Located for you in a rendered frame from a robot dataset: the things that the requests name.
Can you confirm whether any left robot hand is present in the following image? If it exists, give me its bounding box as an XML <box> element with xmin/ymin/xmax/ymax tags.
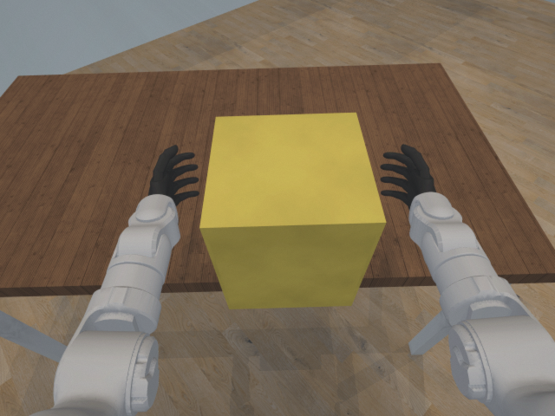
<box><xmin>148</xmin><ymin>145</ymin><xmax>199</xmax><ymax>206</ymax></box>

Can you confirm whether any robot right forearm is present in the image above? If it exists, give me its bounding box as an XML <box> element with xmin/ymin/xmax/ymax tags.
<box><xmin>408</xmin><ymin>192</ymin><xmax>555</xmax><ymax>347</ymax></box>

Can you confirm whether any right robot hand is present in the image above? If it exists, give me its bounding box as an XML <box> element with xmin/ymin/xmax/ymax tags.
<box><xmin>380</xmin><ymin>144</ymin><xmax>436</xmax><ymax>210</ymax></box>

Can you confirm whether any robot left upper arm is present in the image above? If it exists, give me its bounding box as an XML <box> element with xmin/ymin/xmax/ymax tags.
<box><xmin>30</xmin><ymin>330</ymin><xmax>160</xmax><ymax>416</ymax></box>

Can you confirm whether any robot right upper arm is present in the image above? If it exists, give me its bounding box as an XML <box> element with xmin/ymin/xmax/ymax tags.
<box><xmin>448</xmin><ymin>315</ymin><xmax>555</xmax><ymax>416</ymax></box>

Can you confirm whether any table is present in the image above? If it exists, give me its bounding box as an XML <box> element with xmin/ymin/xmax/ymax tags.
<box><xmin>0</xmin><ymin>63</ymin><xmax>555</xmax><ymax>362</ymax></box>

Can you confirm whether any carton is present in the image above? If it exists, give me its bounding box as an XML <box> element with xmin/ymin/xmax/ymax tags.
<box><xmin>199</xmin><ymin>113</ymin><xmax>387</xmax><ymax>309</ymax></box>

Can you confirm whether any robot left forearm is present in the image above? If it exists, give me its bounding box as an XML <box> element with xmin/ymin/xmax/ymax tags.
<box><xmin>53</xmin><ymin>194</ymin><xmax>180</xmax><ymax>403</ymax></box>

